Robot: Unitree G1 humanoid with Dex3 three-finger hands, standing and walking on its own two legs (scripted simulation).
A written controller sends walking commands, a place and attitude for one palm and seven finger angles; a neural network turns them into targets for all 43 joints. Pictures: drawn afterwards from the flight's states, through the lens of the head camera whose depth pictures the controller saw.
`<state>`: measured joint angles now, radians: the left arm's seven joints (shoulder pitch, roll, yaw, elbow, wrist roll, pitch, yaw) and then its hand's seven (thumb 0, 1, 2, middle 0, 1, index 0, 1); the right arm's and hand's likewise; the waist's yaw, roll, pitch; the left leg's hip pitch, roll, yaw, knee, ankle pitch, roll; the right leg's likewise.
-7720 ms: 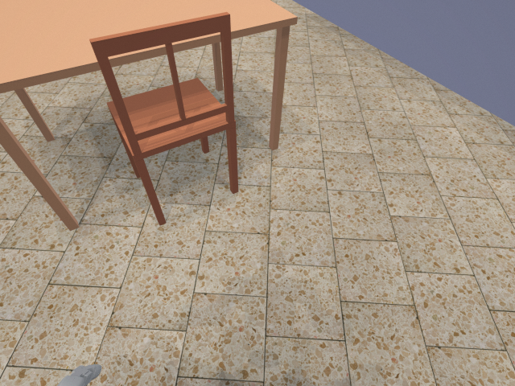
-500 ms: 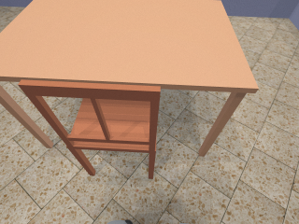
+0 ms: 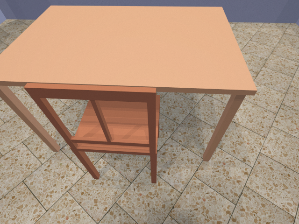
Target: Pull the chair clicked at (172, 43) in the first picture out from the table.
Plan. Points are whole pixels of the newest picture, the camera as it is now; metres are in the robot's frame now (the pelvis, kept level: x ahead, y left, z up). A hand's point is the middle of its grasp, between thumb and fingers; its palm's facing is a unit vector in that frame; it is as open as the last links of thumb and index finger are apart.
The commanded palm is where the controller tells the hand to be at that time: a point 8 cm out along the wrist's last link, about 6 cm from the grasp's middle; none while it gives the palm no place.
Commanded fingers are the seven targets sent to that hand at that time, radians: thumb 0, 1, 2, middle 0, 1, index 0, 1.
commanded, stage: come to a stop and stand still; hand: left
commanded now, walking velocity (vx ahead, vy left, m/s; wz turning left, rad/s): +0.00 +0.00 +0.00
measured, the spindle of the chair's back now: (102, 122) +0.47 +0.23 -0.10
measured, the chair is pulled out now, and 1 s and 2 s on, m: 0.00 0.00 0.00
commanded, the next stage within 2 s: look again from close up in 0.58 s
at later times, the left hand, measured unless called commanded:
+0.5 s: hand out of the picture -0.01 +0.25 -0.18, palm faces -0.01 -0.98 -0.19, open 7.3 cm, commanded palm none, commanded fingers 0.00 0.90 0.90 -0.20 -0.30 -0.20 -0.30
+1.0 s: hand out of the picture -0.03 +0.22 -0.18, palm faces +0.00 -0.99 -0.16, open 7.3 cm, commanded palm none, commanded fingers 0.00 0.90 0.90 -0.20 -0.30 -0.20 -0.30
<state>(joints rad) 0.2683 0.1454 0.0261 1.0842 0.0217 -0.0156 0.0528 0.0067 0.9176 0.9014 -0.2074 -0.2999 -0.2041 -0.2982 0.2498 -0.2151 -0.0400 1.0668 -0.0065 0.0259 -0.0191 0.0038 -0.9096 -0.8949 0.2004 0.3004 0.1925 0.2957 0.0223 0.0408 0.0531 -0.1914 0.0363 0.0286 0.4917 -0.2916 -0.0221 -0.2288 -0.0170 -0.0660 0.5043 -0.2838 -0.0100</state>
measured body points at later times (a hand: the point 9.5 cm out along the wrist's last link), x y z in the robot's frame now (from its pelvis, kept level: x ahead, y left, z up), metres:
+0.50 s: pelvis -0.02 +0.07 +0.00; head -0.02 +0.09 +0.45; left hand -0.01 +0.30 -0.16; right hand +0.00 -0.16 -0.14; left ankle -0.03 +0.13 -0.74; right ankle -0.01 -0.11 -0.74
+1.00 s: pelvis -0.02 +0.06 +0.00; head -0.01 +0.07 +0.45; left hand -0.02 +0.27 -0.16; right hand -0.03 -0.15 -0.16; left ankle -0.03 +0.13 -0.74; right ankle -0.01 -0.11 -0.74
